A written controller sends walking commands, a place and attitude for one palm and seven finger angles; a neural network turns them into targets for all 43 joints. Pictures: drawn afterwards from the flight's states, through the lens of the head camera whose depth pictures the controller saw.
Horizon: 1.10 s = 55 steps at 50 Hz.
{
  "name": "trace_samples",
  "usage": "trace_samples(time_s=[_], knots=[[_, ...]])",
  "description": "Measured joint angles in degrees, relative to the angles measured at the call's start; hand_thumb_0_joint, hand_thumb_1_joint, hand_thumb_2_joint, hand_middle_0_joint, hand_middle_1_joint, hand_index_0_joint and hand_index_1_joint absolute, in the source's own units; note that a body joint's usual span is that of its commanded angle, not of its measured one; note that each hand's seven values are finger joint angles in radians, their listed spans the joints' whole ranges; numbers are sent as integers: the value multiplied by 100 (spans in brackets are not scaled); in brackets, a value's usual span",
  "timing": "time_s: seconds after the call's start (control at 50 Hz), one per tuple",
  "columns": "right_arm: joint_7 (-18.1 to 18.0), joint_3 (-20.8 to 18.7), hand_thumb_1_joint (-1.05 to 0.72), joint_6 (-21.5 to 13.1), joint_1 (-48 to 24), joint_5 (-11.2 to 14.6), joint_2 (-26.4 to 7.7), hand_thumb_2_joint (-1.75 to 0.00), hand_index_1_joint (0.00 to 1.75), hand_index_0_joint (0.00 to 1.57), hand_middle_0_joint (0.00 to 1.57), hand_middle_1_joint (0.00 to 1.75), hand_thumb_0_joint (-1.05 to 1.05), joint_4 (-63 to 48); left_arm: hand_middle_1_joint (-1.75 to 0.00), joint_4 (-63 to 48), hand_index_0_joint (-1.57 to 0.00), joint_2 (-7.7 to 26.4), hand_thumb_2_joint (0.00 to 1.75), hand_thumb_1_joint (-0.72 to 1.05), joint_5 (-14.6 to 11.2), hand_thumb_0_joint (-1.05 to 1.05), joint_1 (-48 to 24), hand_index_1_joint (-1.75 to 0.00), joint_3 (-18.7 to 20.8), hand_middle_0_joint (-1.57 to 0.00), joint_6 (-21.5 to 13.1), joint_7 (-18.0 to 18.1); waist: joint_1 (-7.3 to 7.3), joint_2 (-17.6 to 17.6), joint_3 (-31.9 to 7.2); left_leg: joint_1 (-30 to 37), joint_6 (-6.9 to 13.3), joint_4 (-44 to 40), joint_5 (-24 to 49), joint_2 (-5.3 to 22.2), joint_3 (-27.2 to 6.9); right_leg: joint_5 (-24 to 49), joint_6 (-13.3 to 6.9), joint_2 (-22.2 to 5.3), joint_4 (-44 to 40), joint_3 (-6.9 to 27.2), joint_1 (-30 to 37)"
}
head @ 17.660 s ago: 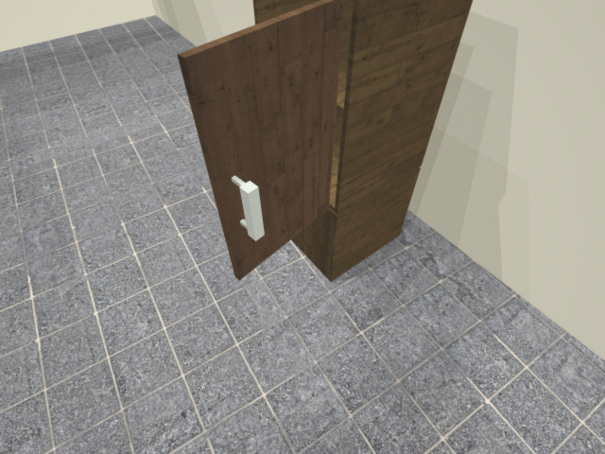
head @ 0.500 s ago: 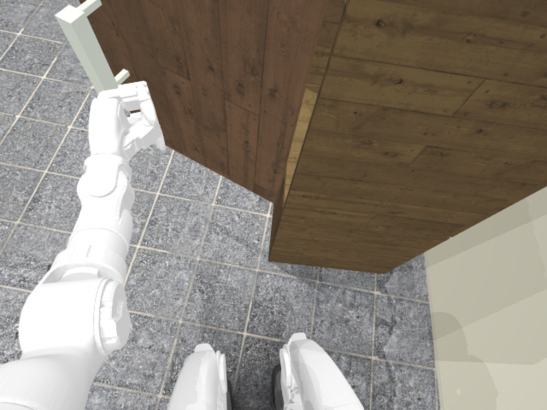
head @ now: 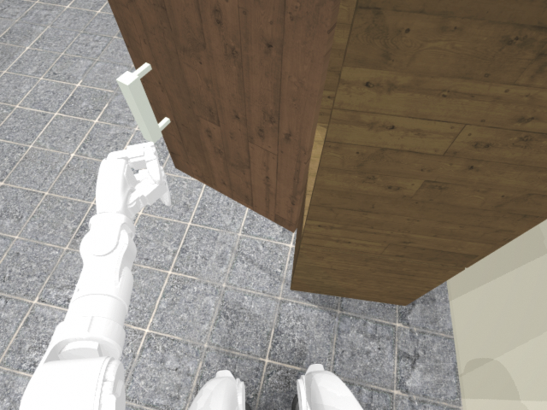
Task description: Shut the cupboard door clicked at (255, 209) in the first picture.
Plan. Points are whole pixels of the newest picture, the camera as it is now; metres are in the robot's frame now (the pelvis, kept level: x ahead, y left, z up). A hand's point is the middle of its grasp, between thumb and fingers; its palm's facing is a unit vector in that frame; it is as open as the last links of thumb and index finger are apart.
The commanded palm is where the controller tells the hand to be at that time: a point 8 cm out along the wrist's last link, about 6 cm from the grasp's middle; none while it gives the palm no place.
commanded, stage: draw the hand back to the body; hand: left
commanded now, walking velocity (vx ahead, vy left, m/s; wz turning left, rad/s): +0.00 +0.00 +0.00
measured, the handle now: (149, 103) +0.65 +0.21 +0.00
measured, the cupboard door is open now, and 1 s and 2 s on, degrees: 67 67 67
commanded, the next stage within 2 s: step back with the hand held close in 1.30 s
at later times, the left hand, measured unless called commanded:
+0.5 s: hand (49, 238) +0.31 +0.22 +0.14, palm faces +0.24 -0.94 -0.26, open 3.3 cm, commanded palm +0.26 +0.27 +0.17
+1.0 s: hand out of the picture +0.20 +0.27 +0.25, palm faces +0.48 -0.75 -0.46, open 6.7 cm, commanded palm +0.16 +0.30 +0.26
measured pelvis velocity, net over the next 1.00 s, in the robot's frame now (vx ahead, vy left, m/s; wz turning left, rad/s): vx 0.03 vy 0.00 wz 0.05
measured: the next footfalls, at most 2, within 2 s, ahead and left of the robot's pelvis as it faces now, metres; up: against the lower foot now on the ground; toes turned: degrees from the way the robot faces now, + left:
none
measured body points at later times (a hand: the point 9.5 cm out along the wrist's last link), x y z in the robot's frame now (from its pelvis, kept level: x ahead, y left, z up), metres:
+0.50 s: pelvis +0.03 +0.01 +0.07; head +0.04 -0.01 +0.52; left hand +0.29 +0.27 +0.16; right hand +0.23 -0.21 -0.01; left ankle +0.00 +0.08 -0.66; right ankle +0.01 -0.10 -0.66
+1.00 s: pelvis +0.03 +0.00 +0.08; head +0.01 -0.04 +0.53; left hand +0.17 +0.31 +0.27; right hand +0.23 -0.21 -0.01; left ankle +0.00 +0.08 -0.66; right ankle +0.01 -0.10 -0.66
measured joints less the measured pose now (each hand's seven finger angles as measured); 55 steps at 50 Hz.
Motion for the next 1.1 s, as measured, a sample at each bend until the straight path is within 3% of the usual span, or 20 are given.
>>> trace_samples(time_s=[0.12,0.24,0.36,0.44,0.54,0.78,0.96,1.1], knots=[[-136,22,-90,-210,-25,79,-43,-90,30,20,20,30,1,4,-150,-696,-130,-2,90,90,-198,2,781,-150,-234,-130,16,-127,137,-86,41,851,-19,-619,200,-52,-88,172,-10,-31,-643,-51,897],[-241,-63,-90,-385,-352,157,-193,-90,30,20,20,30,1,-136,-148,-1546,-128,8,90,90,-452,2,1597,-147,-376,-128,323,-487,257,-93,69,1489,-8,-1034,316,-94,-95,277,9,-59,-1050,-35,1540],[-588,-102,-90,-199,-809,149,-105,-90,30,20,20,30,1,-304,-137,-2780,-118,76,90,90,219,2,2614,-136,-746,-118,1251,556,474,-110,254,2504,14,-1857,594,-169,-27,506,49,-117,-1757,73,2495],[-728,3,-90,-223,-1046,141,-29,-90,30,20,20,30,1,-307,-126,-3322,-109,98,90,90,380,2,3051,-126,-796,-109,1693,973,625,-105,387,3179,14,-2442,815,-213,-58,698,58,-150,-2317,70,3172],[-734,137,-90,-381,-1191,101,44,-90,30,20,20,30,1,-284,-112,-3992,-96,138,89,90,446,2,3490,-112,-689,-96,2003,1178,764,-46,519,3874,10,-3046,1042,-254,-125,908,66,-178,-2935,31,3893],[-543,205,-90,-593,-1068,-43,106,-90,30,20,20,30,1,-80,-77,-5533,-64,287,89,90,468,2,4783,-77,-57,-63,2193,1204,919,115,675,4692,-5,-3804,1323,-276,-151,1161,66,-188,-3653,39,4696],[-503,34,-90,-772,-888,-68,12,-90,30,20,20,30,1,165,-50,-6540,-39,545,89,89,423,2,5700,-50,645,-39,2023,1251,969,209,646,4773,-38,-3824,1339,-244,-154,1178,36,-156,-3672,35,4773],[-556,-55,-90,-874,-902,-63,-75,-90,30,20,20,30,1,275,-36,-6314,-27,401,89,89,430,1,5599,-36,698,-26,1876,1297,1006,215,730,4740,-62,-3785,1392,-242,-178,1183,2,-158,-3565,2,4716]])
